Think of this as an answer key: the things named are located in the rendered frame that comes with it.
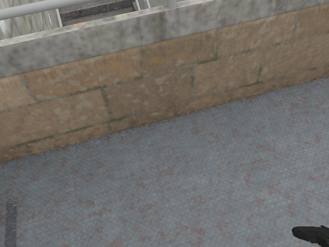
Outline right robot hand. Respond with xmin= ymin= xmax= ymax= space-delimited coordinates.
xmin=292 ymin=225 xmax=329 ymax=247

